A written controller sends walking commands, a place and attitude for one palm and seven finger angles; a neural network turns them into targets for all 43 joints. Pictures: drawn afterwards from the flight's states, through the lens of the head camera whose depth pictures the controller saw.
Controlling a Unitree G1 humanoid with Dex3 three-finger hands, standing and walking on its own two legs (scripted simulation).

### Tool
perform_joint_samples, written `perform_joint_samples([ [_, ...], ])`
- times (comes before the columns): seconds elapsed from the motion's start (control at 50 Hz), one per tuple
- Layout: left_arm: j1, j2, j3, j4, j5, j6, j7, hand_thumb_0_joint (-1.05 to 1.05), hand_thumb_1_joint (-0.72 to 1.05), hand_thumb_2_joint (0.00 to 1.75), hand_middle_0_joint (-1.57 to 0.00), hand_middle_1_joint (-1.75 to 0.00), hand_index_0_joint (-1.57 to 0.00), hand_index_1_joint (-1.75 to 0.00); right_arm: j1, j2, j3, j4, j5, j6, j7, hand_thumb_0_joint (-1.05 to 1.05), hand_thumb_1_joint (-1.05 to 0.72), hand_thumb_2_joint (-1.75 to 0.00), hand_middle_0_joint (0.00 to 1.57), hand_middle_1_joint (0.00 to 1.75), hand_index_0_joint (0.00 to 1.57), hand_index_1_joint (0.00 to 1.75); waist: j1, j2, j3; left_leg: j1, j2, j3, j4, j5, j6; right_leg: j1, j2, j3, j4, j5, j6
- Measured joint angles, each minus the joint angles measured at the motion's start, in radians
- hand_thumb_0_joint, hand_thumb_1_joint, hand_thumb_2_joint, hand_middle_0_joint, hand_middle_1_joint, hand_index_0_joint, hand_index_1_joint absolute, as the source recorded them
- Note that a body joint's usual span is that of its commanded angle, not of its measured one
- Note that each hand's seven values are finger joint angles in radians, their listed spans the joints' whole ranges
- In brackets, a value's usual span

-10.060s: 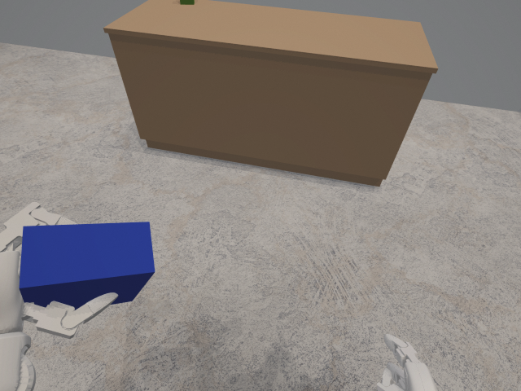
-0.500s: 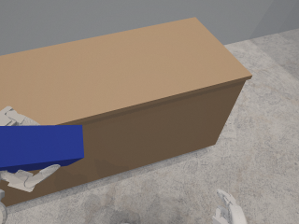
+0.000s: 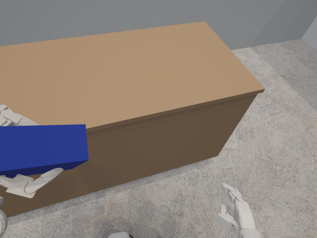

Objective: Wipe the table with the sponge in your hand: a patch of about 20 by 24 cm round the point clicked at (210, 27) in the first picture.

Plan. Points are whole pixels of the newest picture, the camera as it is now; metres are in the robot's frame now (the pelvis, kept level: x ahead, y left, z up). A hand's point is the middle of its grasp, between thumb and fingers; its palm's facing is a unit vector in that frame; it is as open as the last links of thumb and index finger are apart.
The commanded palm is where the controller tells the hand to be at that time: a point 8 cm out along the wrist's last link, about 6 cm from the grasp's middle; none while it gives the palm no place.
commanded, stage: come to a stop and stand still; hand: left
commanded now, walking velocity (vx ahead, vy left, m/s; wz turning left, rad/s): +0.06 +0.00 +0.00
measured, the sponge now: (54, 151) +0.24 +0.21 +0.16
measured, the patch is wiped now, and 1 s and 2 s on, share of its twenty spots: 0.00 0.00 0.00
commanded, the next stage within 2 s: look again from close up in 1.18 s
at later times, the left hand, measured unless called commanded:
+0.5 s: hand (24, 206) +0.14 +0.21 +0.17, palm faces +0.41 -0.82 -0.40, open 10.1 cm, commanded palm +0.09 +0.25 +0.18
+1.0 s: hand (7, 235) +0.11 +0.22 +0.17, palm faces +0.39 -0.82 -0.41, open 10.1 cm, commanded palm +0.05 +0.26 +0.18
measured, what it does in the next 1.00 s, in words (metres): walks backwards: right foot, then left foot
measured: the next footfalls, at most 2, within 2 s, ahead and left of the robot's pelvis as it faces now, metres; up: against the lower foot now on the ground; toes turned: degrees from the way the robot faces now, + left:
right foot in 0.06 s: +0.03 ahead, -0.09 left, +0.00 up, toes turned -6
left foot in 0.42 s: -0.02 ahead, +0.09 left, +0.00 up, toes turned +3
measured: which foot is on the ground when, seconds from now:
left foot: down 0.00-0.10, up 0.12-0.40, down 0.42-1.00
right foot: up 0.00-0.04, down 0.06-1.00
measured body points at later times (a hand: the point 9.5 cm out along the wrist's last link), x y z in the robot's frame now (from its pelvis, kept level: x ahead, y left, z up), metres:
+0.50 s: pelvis -0.06 -0.03 +0.00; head -0.06 -0.03 +0.45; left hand +0.12 +0.25 +0.19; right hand +0.09 -0.28 -0.08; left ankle -0.06 +0.09 -0.73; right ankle -0.01 -0.09 -0.73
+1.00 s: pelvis -0.11 -0.02 +0.01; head -0.10 -0.02 +0.46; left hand +0.08 +0.26 +0.19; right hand +0.04 -0.25 -0.09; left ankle -0.06 +0.09 -0.73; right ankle -0.01 -0.09 -0.73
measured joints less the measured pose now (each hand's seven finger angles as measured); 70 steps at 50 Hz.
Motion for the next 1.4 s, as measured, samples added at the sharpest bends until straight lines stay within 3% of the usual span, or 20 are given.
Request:
perform_joint_samples([
  [0.06, 0.028, -0.003, -0.015, -0.024, -0.006, 0.002, -0.007, 0.0, -0.48, 0.99, -0.74, -1.35, -0.74, -1.35, 0.01, 0.01, 0.018, -0.007, 0.002, -0.008, 0.005, 0.01, -0.9, -0.9, 0.2, 0.3, 0.2, 0.3, 0.003, 0.018, -0.006, -0.019, 0.011, -0.002, 0.013, 0.007, -0.012, 0.051, 0.003, -0.013, -0.136, 0.061, 0.003],
  [0.12, 0.025, -0.007, -0.027, 0.006, -0.004, 0.0, -0.016, 0.0, -0.48, 0.99, -0.74, -1.35, -0.74, -1.35, 0.011, -0.001, 0.021, 0.012, 0.009, 0.007, -0.002, 0.01, -0.9, -0.9, 0.2, 0.3, 0.2, 0.3, -0.002, 0.068, 0.004, -0.036, 0.037, -0.029, 0.059, -0.028, -0.023, 0.078, 0.03, -0.043, -0.194, 0.184, -0.074],
  [0.16, 0.029, -0.013, -0.032, 0.03, -0.012, 0.012, -0.019, 0.0, -0.48, 0.99, -0.74, -1.35, -0.74, -1.35, 0.02, -0.009, 0.02, 0.037, 0.013, 0.024, -0.008, 0.01, -0.9, -0.9, 0.21, 0.3, 0.21, 0.3, 0.003, 0.063, -0.015, -0.062, 0.006, -0.06, 0.157, -0.151, -0.022, 0.067, 0.025, -0.037, -0.19, 0.179, -0.112],
  [0.2, 0.036, -0.027, -0.036, 0.055, -0.015, 0.022, -0.012, 0.0, -0.48, 0.99, -0.74, -1.35, -0.74, -1.35, 0.028, -0.024, 0.019, 0.063, 0.012, 0.036, -0.016, 0.01, -0.9, -0.9, 0.21, 0.3, 0.2, 0.3, 0.004, 0.05, -0.032, -0.082, -0.034, -0.079, 0.281, -0.218, -0.022, 0.062, 0.014, -0.024, -0.204, 0.187, -0.124],
  [0.28, 0.03, -0.04, -0.047, 0.096, -0.007, 0.022, 0.0, 0.0, -0.48, 0.99, -0.74, -1.35, -0.74, -1.35, 0.046, -0.054, 0.009, 0.095, 0.01, 0.046, -0.039, 0.01, -0.9, -0.9, 0.2, 0.3, 0.2, 0.3, -0.016, 0.03, -0.056, -0.056, -0.069, -0.068, 0.34, -0.247, -0.021, 0.067, 0.0, -0.028, -0.251, 0.226, -0.125],
  [0.38, 0.029, -0.033, -0.05, 0.088, 0.003, 0.01, 0.008, 0.0, -0.48, 0.99, -0.74, -1.35, -0.74, -1.35, 0.066, -0.09, -0.014, 0.083, 0.005, 0.052, -0.055, 0.01, -0.9, -0.9, 0.2, 0.3, 0.2, 0.3, -0.03, 0.021, -0.073, 0.057, -0.074, -0.062, 0.127, -0.207, -0.003, 0.053, 0.011, -0.052, -0.278, 0.259, -0.129],
  [0.42, 0.037, -0.03, -0.054, 0.068, 0.004, 0.005, 0.011, 0.0, -0.48, 0.99, -0.74, -1.35, -0.74, -1.35, 0.074, -0.105, -0.024, 0.069, 0.005, 0.051, -0.057, 0.01, -0.9, -0.9, 0.2, 0.3, 0.2, 0.3, -0.031, 0.036, -0.076, 0.118, -0.06, -0.07, -0.005, -0.121, 0.009, 0.045, 0.03, -0.067, -0.272, 0.264, -0.128],
  [0.48, 0.034, -0.018, -0.054, 0.076, 0.007, -0.004, 0.011, 0.0, -0.48, 0.99, -0.74, -1.35, -0.74, -1.35, 0.072, -0.095, -0.029, 0.072, 0.008, 0.056, -0.063, 0.01, -0.9, -0.9, 0.2, 0.3, 0.2, 0.3, -0.01, 0.006, -0.072, 0.136, -0.064, -0.053, -0.029, -0.088, 0.01, 0.053, 0.026, -0.052, -0.281, 0.276, -0.102],
  [0.54, 0.028, -0.015, -0.051, 0.104, 0.015, -0.012, 0.011, 0.0, -0.48, 0.99, -0.74, -1.35, -0.74, -1.35, 0.079, -0.088, -0.016, 0.056, 0.006, 0.043, -0.066, 0.01, -0.9, -0.9, 0.2, 0.3, 0.2, 0.3, -0.003, 0.004, -0.085, 0.125, -0.065, -0.051, -0.033, -0.079, 0.008, 0.042, 0.024, -0.049, -0.286, 0.286, -0.069],
  [0.68, -0.014, -0.048, -0.069, 0.155, 0.021, -0.003, 0.005, 0.0, -0.48, 0.99, -0.74, -1.35, -0.74, -1.35, 0.07, -0.06, 0.007, 0.061, 0.001, 0.017, -0.049, 0.01, -0.9, -0.9, 0.2, 0.3, 0.2, 0.3, 0.014, 0.033, -0.09, 0.082, -0.06, -0.061, 0.018, -0.12, 0.012, 0.031, 0.036, -0.054, -0.309, 0.326, -0.121],
  [0.76, -0.016, -0.058, -0.088, 0.148, 0.02, 0.01, 0.007, 0.0, -0.48, 0.99, -0.74, -1.35, -0.74, -1.35, 0.063, -0.046, 0.018, 0.074, -0.005, 0.025, -0.039, 0.01, -0.9, -0.9, 0.2, 0.3, 0.2, 0.3, 0.007, 0.037, -0.089, 0.061, -0.072, -0.087, 0.042, -0.153, 0.021, 0.029, 0.041, -0.055, -0.331, 0.352, -0.13],
  [1.02, 0.009, -0.017, -0.061, 0.13, 0.024, 0.005, 0.008, 0.0, -0.48, 0.99, -0.74, -1.35, -0.74, -1.35, 0.103, -0.059, 0.017, 0.067, -0.004, 0.04, -0.047, 0.01, -0.9, -0.9, 0.2, 0.3, 0.2, 0.3, -0.011, 0.031, -0.061, 0.088, -0.081, -0.084, -0.038, -0.023, 0.028, 0.035, 0.043, -0.032, -0.346, 0.309, -0.069],
  [1.28, 0.004, -0.045, -0.081, 0.13, 0.032, 0.002, 0.007, 0.0, -0.48, 0.99, -0.74, -1.35, -0.74, -1.35, 0.084, -0.067, 0.005, 0.084, -0.006, 0.017, -0.045, 0.01, -0.9, -0.9, 0.2, 0.3, 0.2, 0.3, -0.006, 0.033, -0.062, 0.059, -0.091, -0.083, 0.014, -0.069, 0.035, 0.02, 0.038, -0.021, -0.331, 0.341, -0.096],
  [1.3, -0.047, -0.002, -0.065, 0.132, 0.064, 0.005, -0.019, 0.0, -0.48, 0.99, -0.74, -1.35, -0.74, -1.35, 0.095, -0.059, -0.004, 0.081, -0.009, -0.002, -0.047, 0.01, -0.9, -0.9, 0.2, 0.3, 0.2, 0.3, 0.011, 0.02, -0.054, 0.052, -0.092, -0.081, 0.024, -0.068, 0.034, 0.02, 0.037, -0.013, -0.338, 0.381, -0.074],
  [1.34, -0.207, 0.095, -0.019, 0.23, 0.066, -0.055, -0.057, 0.0, -0.49, 0.99, -0.74, -1.35, -0.74, -1.35, 0.101, -0.047, -0.004, 0.104, -0.009, -0.027, -0.051, 0.01, -0.9, -0.9, 0.2, 0.3, 0.2, 0.3, 0.034, -0.002, -0.047, 0.03, -0.095, -0.091, 0.051, -0.078, 0.037, 0.007, 0.033, -0.025, -0.323, 0.398, -0.085],
  [1.4, -0.273, 0.081, 0.048, 0.33, 0.008, -0.085, -0.053, 0.0, -0.48, 0.99, -0.74, -1.35, -0.74, -1.35, 0.089, -0.054, 0.002, 0.101, 0.002, -0.036, -0.021, 0.01, -0.9, -0.9, 0.2, 0.3, 0.2, 0.3, 0.041, 0.001, -0.053, 0.049, -0.099, -0.081, 0.04, -0.088, 0.044, 0.016, 0.041, 0.0, -0.329, 0.375, -0.087],
])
